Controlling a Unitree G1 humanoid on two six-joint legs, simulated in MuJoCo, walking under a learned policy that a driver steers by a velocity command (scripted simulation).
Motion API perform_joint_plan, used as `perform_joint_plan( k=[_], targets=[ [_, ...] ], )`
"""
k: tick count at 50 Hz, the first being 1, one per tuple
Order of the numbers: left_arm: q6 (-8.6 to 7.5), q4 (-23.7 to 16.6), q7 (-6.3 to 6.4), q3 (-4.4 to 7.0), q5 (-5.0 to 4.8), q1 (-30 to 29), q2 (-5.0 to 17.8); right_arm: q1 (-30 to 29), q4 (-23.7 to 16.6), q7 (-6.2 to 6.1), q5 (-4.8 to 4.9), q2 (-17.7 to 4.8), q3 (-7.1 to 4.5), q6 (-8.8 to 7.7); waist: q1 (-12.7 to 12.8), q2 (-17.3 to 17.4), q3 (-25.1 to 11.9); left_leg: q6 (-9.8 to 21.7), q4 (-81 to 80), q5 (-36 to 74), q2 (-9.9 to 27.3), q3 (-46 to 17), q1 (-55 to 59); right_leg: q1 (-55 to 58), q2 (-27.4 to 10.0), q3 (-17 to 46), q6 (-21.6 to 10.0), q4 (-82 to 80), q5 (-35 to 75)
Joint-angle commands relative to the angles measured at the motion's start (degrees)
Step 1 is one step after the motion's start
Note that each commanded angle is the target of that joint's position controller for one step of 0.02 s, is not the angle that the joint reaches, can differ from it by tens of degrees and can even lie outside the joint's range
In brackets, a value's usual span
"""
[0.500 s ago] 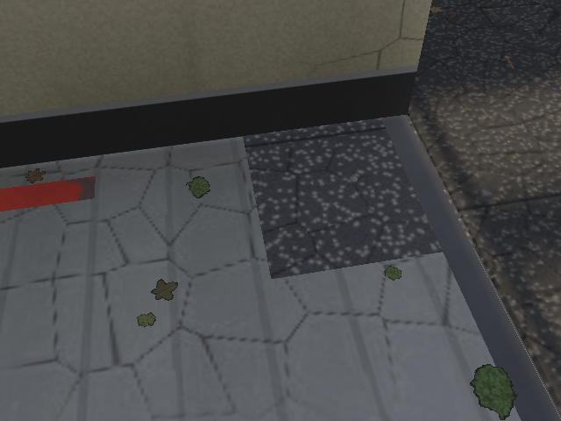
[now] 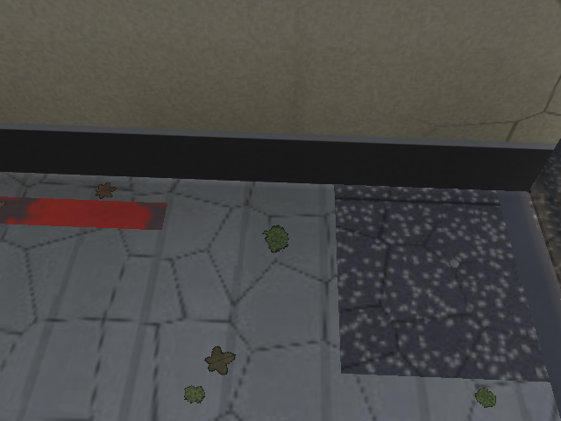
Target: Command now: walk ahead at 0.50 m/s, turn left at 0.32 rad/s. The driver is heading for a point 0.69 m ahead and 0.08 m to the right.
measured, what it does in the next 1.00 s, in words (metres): walks ahead: right foot, then left foot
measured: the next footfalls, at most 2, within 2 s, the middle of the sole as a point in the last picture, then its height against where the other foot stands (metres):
right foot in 0.34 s outside the picture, level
left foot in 0.88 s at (248, 325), level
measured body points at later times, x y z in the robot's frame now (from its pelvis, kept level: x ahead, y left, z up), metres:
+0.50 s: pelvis +0.30 -0.07 +0.00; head +0.32 -0.08 +0.45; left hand +0.39 +0.20 -0.11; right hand +0.39 -0.34 -0.13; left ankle +0.22 +0.07 -0.65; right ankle +0.34 -0.15 -0.74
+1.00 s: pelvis +0.55 -0.01 -0.01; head +0.60 +0.00 +0.44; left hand +0.63 +0.27 -0.13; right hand +0.76 -0.26 -0.10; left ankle +0.65 +0.09 -0.74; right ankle +0.45 -0.16 -0.66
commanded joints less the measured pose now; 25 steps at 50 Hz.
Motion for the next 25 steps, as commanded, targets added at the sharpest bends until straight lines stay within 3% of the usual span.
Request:
perform_joint_plan(
  k=[1, 6, 8, 11, 14, 15, 16, 17, 18, 19, 20, 21, 22, 23, 24, 25],
  targets=[
    [0.8, -2.4, 0.26, 1.3, 0.87, 2.96, 4.64, 0.02, -3.68, -0.76, 0.02, -7.54, -1.67, -1.37, 1.78, 2.81, -5.47, 11.68, -12.84, 18.19, 16.2, -15.06, 6.58, -5.54, -3.14, 0.7, 2.17, -5.72, 4.89],
    [0.68, -5.12, 0.08, 0.49, 0.72, -6.39, 2.83, 3.02, -1.96, -1.94, 0.46, -8.73, -1.82, -1.19, -1.75, 4.2, -2.67, 7.53, -14.27, 12.95, 12.14, -7.56, 5.19, -4.25, -0.99, -1.13, 3.51, -26.54, 24.34],
    [0.35, -6.06, -0.32, 0.25, 0.21, -9.74, 2.52, 5.26, -0.76, -1.89, 0.54, -9.17, -1.87, -1.19, -3.44, 4.96, -1.65, 6.92, -14.69, 8.25, 12.93, -8.04, 5.97, -2.71, 0.36, -1.74, 3.13, -31.34, 28.73],
    [-0.09, -7.51, -1.01, 0.44, -0.12, -12.66, 3.65, 7.43, 0.86, -1.88, 0.8, -9.13, -1.96, -0.81, -4.2, 5.3, -0.27, 6.67, -12.18, 8.4, 16.07, -10.32, 12.84, -5.87, 0.8, -0.71, 1.35, -35.22, 25.97],
    [-0.59, -7.9, -1.76, 0.89, -0.08, -11.26, 5.11, 7.84, 1.74, -2.39, 0.83, -9.74, -2.33, 0.04, -2.47, 6.45, -0.7, 5.28, -8.31, 14.74, 18.99, -12.05, 19.2, -5.49, 1.41, -0.53, -1.23, -37.46, 19.05],
    [-0.7, -7.39, -1.81, 1.25, -0.1, -8.88, 5.87, 7.19, 1.66, -2.51, 0.8, -10.06, -2.44, 0.32, -1.02, 7.17, -1.9, 4.56, -5.65, 21.06, 18.74, -11.73, 19.99, -2.03, 2.45, -1.57, -2.18, -37.87, 16.64],
    [-0.77, -5.86, -1.62, 2.07, -0.06, -3.46, 7.17, 6.12, 1.42, -2.56, 0.68, -9.98, -2.32, 0.65, 2.13, 6.99, -5.16, 3.45, 0.57, 30.02, 16.72, -10.02, 19.51, 5.81, 4.25, -3.43, -3.59, -39.4, 16.78],
    [-0.77, -3.72, -1.28, 3.16, 0.39, 4.99, 9.74, 6.05, 0.84, -2.57, 0.23, -8.33, -1.52, 0.8, 5.8, 5.42, -11.95, 1.82, 11.74, 29.81, 13.56, -7.56, 14.69, 19.52, 1.81, -1.46, -5.98, -37.52, 19.15],
    [-0.68, -2.81, -0.97, 4.25, 1.34, 13.12, 14.45, 10.59, -0.65, -2.46, -0.38, -4.39, -0.16, 0.35, 6.11, -4.39, -21.21, -1.77, 32.03, 11.48, 6.73, -4.4, -3.1, 40.99, -10.92, 17.21, -12.75, -36.66, 16.97],
    [-0.24, -1.08, -1.57, 4.24, 0.51, 16.14, 13.81, 14.96, 0.0, -2.16, 0.55, -2.08, 0.66, -0.74, 5.09, -16.33, -25.22, -3.82, 45.18, -25.32, 0.28, -6.81, -18.64, 50.98, -17.63, 38.98, -18.26, -45.44, 4.66],
    [-0.13, -1.47, -1.58, 2.9, -0.76, 14.09, 9.23, 9.95, -0.31, -1.9, 1.65, -7.59, -0.41, -1.33, 6.66, -9.55, -18.22, -3.28, 50.35, -24.15, 3.76, -9.88, -25.5, 47.18, -16.24, 36.7, -15.66, -47.91, -4.88],
    [0.2, -2.35, -1.33, 2.34, -0.57, 9.77, 7.48, 4.78, -1.74, -1.78, 2.02, -8.89, -0.72, -1.7, 6.06, -5.36, -10.93, -2.86, 49.34, -18.39, 6.86, -7.5, -27.39, 39.13, -14.43, 28.72, -13.27, -49.17, -3.75],
    [0.48, -3.06, -1.23, 1.94, 0.1, 6.09, 6.65, 2.03, -2.35, -1.95, 1.31, -8.61, -0.71, -1.85, 4.56, -2.04, -6.72, -2.98, 46.19, -13.53, 9.39, -5.64, -25.67, 31.2, -12.3, 23.16, -12.35, -50.69, 1.67],
    [0.47, -3.45, -1.3, 1.42, 0.74, 4.04, 5.21, 1.43, -2.37, -2.02, 0.65, -8.22, -1.01, -1.64, 3.03, -1.88, -4.29, -3.23, 43.01, -10.48, 11.2, -5.31, -23.3, 25.75, -10.26, 19.19, -11.98, -52.34, 7.17],
    [0.35, -3.43, -1.32, 1.17, 1.2, 3.24, 4.7, 2.78, -2.18, -1.98, 0.58, -7.34, -1.03, -1.23, 1.56, -3.37, -4.35, -3.51, 41.46, -8.66, 12.25, -5.28, -20.25, 22.7, -9.08, 16.69, -11.94, -53.72, 10.65],
    [0.16, -3.18, -1.34, 1.21, 1.0, 3.28, 4.76, 3.98, -1.85, -2.01, 0.61, -6.25, -0.87, -0.83, 0.92, -3.98, -4.61, -3.95, 39.96, -7.94, 12.71, -4.86, -18.77, 21.27, -8.36, 14.68, -12.38, -54.95, 13.32]
  ],
)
